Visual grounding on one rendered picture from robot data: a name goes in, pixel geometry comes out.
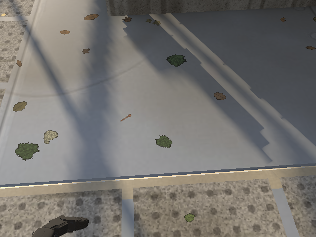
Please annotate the left robot hand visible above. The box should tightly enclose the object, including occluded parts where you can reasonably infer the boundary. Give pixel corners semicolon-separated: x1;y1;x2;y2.
32;215;89;237

